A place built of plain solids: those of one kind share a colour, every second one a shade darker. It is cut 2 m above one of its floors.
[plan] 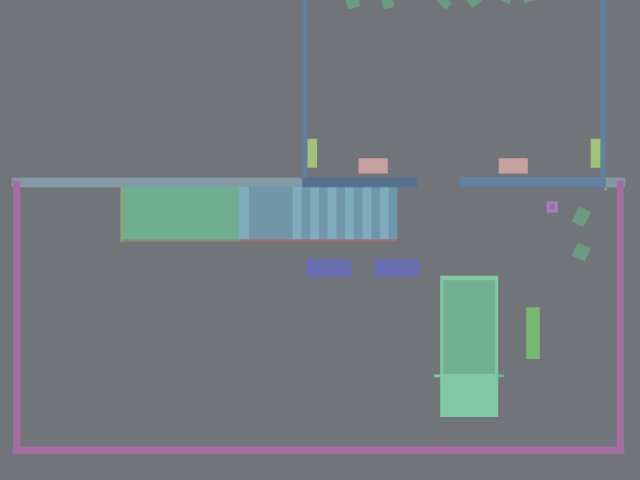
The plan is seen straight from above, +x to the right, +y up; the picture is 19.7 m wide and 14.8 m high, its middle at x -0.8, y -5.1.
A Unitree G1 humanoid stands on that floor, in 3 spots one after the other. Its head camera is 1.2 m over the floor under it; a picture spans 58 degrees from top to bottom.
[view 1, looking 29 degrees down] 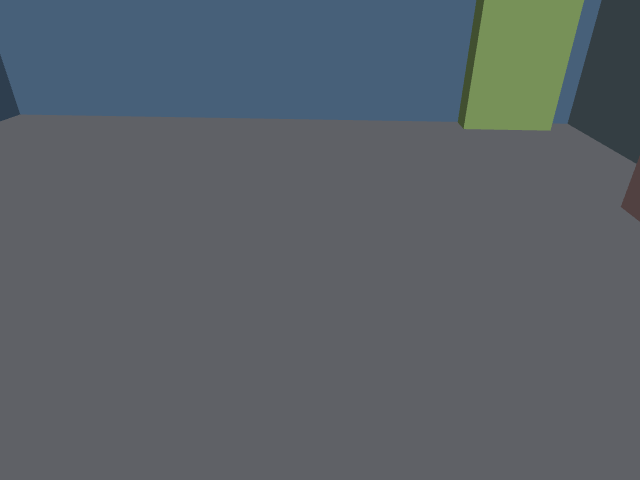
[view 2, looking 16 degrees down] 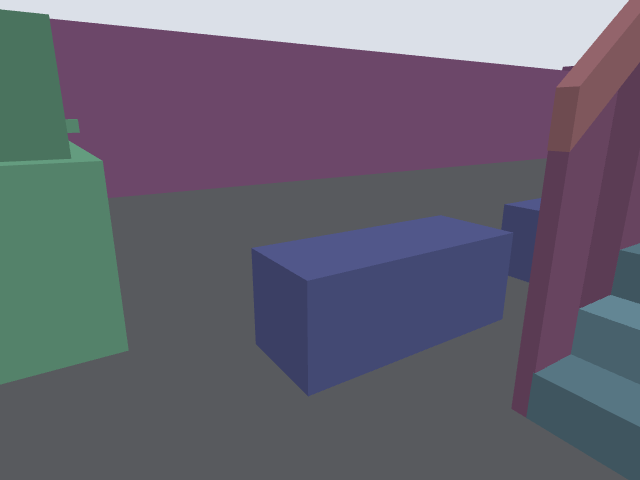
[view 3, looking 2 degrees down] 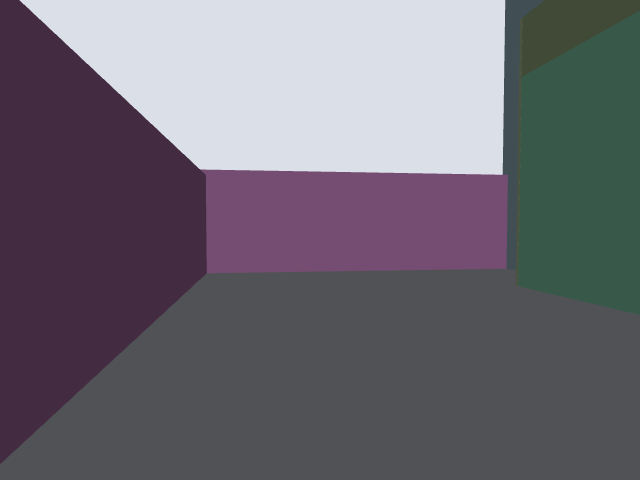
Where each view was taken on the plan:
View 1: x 2.86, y -0.77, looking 4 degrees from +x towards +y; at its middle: ground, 2.48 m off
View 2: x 3.13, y -4.28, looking -123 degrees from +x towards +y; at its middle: planter_box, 2.36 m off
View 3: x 0.95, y -10.18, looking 172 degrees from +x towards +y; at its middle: boundary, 11.11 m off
